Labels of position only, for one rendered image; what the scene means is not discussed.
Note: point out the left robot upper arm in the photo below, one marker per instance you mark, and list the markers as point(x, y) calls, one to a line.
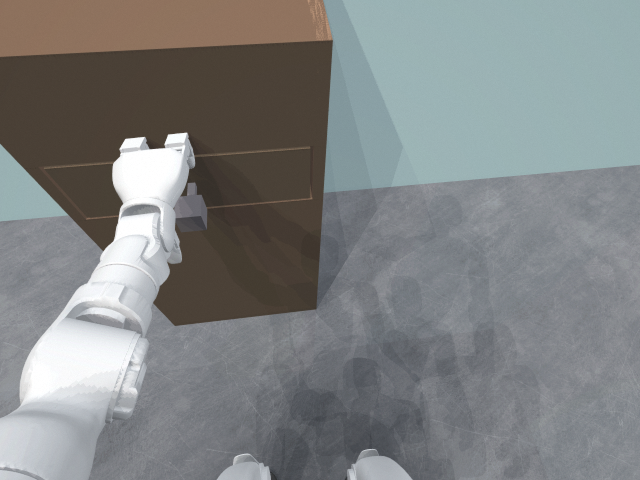
point(87, 374)

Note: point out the left robot shin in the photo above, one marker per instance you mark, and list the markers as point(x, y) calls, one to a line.
point(244, 458)

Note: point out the robot shin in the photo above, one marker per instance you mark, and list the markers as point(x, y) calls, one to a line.
point(244, 458)
point(367, 453)

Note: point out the left robot hand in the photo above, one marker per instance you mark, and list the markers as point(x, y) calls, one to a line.
point(154, 173)

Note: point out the robot left forearm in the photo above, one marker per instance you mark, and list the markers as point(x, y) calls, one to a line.
point(125, 283)

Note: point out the right robot shin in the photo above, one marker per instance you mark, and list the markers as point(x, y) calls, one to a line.
point(367, 453)

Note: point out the handle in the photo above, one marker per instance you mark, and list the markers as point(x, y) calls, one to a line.
point(191, 211)

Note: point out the cabinet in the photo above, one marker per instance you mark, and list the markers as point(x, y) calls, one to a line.
point(78, 77)

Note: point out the drawer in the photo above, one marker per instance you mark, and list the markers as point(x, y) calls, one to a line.
point(221, 178)

